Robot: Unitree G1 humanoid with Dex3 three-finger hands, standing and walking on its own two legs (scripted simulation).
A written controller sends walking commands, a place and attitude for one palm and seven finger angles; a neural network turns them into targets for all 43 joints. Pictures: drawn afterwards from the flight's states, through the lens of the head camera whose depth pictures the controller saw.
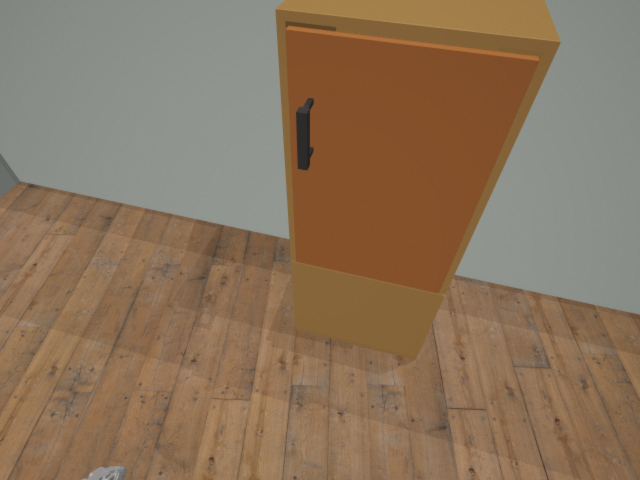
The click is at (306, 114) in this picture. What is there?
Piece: cupboard door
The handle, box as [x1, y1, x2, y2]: [296, 98, 313, 169]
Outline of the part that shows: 312,98 308,98 302,107 299,107 296,111 298,168 307,169 309,165 309,157 312,152 312,147 309,146 309,109 313,103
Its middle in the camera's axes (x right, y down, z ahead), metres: -0.03 -0.19 +0.72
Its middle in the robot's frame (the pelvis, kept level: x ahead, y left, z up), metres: +0.68 +0.07 +0.07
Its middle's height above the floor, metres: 0.85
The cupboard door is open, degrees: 0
